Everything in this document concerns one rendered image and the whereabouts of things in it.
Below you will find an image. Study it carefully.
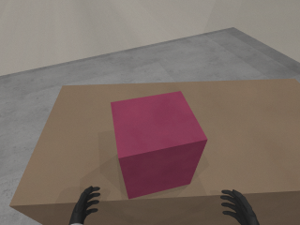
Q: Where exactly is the robot left hand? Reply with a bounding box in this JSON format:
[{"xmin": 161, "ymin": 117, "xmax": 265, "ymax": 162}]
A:
[{"xmin": 68, "ymin": 186, "xmax": 100, "ymax": 225}]

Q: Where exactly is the pedestal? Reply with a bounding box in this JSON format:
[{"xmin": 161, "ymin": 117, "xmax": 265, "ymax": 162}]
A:
[{"xmin": 9, "ymin": 78, "xmax": 300, "ymax": 225}]

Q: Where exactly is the robot right hand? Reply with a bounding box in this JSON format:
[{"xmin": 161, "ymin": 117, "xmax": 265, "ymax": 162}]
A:
[{"xmin": 220, "ymin": 189, "xmax": 260, "ymax": 225}]

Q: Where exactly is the carton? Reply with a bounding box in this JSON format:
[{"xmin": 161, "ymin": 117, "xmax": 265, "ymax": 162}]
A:
[{"xmin": 111, "ymin": 91, "xmax": 208, "ymax": 199}]

